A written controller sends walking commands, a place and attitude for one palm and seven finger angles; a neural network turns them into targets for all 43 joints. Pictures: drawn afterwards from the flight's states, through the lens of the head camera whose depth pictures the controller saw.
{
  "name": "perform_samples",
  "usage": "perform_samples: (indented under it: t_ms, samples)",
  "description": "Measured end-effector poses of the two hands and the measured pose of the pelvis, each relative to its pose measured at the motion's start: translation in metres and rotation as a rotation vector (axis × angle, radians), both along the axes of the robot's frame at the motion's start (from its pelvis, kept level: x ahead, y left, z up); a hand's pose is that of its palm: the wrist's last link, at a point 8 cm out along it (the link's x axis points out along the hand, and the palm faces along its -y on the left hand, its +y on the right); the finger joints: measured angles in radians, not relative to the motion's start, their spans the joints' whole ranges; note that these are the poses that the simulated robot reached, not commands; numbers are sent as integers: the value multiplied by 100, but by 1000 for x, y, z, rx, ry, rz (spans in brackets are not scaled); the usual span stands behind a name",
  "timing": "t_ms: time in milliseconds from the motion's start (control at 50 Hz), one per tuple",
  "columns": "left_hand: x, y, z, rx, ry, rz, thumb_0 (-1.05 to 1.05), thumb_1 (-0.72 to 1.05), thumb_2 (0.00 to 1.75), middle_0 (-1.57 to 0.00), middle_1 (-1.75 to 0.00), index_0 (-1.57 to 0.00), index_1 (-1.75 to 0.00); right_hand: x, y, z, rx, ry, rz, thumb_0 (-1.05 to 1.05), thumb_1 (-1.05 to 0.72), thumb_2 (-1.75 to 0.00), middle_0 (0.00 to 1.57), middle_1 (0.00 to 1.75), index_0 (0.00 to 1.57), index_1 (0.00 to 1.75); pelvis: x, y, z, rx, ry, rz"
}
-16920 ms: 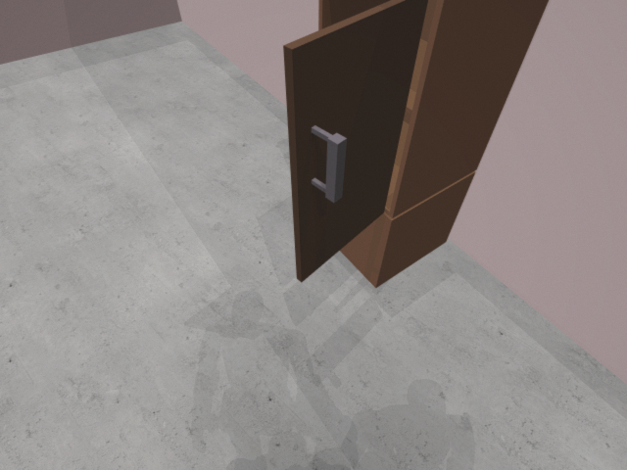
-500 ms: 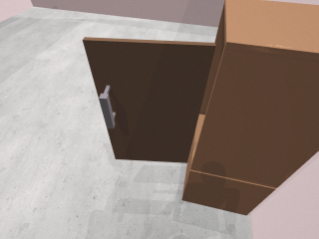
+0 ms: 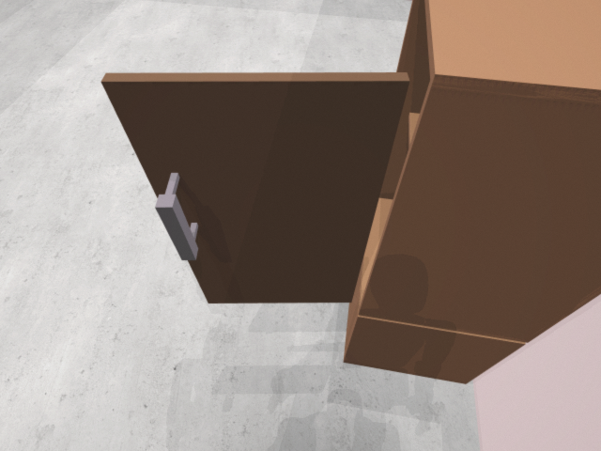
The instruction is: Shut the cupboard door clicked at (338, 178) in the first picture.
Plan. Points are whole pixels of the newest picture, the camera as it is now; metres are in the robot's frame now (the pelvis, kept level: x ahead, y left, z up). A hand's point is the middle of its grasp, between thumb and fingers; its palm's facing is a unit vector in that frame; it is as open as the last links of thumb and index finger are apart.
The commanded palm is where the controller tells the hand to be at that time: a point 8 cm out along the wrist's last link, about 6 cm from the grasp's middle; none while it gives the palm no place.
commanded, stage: come to a stop and stand still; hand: left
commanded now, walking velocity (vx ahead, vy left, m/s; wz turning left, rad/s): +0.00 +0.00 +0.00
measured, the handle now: (182, 218) +0.43 +0.21 +0.02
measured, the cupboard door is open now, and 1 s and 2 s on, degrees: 100 100 100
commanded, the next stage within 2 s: look again from close up in 1.24 s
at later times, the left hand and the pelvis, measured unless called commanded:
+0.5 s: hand out of the picture +0.01 +0.19 -0.18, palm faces +0.02 -0.98 -0.21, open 7.3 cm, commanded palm none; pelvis -0.01 +0.00 -0.01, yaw +0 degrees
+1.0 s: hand out of the picture -0.02 +0.24 -0.19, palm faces -0.02 -0.98 -0.21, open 7.4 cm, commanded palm none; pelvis -0.03 +0.06 -0.01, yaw -1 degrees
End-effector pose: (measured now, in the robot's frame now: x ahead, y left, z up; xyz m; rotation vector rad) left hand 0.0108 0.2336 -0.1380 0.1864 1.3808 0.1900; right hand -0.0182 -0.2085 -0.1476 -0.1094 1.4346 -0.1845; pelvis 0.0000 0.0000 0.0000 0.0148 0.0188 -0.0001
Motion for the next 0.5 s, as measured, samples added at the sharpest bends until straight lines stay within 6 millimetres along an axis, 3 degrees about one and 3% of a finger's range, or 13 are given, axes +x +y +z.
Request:
perform_samples:
  t_ms: [80, 140, 300, 400, 500]
  samples:
    - [23, 1, -4, 44, -61, -24, 0, 91, 90, -20, -30, -20, -30, -2, -13, -13, 13, 28, -15, 1, -91, -90, 20, 30, 20, 30, 2, -11, -11, 13, 9, 2]
    - [28, -3, -5, 45, -91, -21, 0, 91, 90, -20, -30, -20, -30, 5, -23, -16, 6, 37, -4, 1, -91, -90, 20, 30, 20, 30, 1, -15, -13, 11, 7, 14]
    - [12, -14, -23, -40, -75, -17, 0, 91, 90, -20, -30, -20, -30, 55, -36, -8, -53, -130, 44, 1, -91, -90, 20, 30, 20, 30, -3, -10, -18, -15, -42, 0]
    - [3, -15, -24, -71, -56, -11, 0, 92, 90, -20, -30, -20, -30, 70, -28, 6, -57, -170, 87, 1, -91, -90, 19, 30, 20, 30, -1, -7, -11, -12, -45, -3]
    - [-4, 1, -15, -33, -72, -20, 0, 91, 90, -21, -30, -20, -30, 83, -23, 3, -58, -246, 94, 1, -91, -90, 20, 30, 20, 30, -7, 5, -13, -28, -33, 1]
